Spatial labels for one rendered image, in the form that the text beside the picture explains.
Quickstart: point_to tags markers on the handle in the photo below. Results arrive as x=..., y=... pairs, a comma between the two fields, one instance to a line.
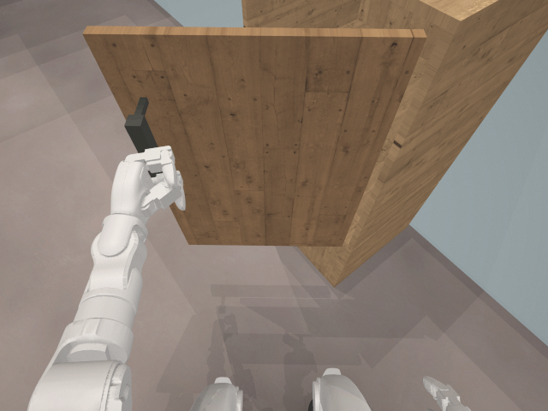
x=139, y=130

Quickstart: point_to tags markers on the robot left forearm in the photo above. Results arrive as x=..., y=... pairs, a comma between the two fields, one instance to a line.
x=102, y=327

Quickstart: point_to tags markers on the left robot hand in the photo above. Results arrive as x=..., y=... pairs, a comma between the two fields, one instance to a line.
x=135, y=193

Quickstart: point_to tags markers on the right robot thigh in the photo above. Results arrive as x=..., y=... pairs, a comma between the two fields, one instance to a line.
x=337, y=393

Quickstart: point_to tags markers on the left robot upper arm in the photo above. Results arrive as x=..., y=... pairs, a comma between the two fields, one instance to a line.
x=99, y=385

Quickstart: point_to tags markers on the right robot hand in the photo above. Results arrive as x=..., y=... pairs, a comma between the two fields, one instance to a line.
x=447, y=398

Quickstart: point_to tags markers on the robot right shin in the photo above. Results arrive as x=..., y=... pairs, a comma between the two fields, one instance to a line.
x=332, y=371

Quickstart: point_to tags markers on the cupboard door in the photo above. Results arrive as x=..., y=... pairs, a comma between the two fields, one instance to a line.
x=275, y=131

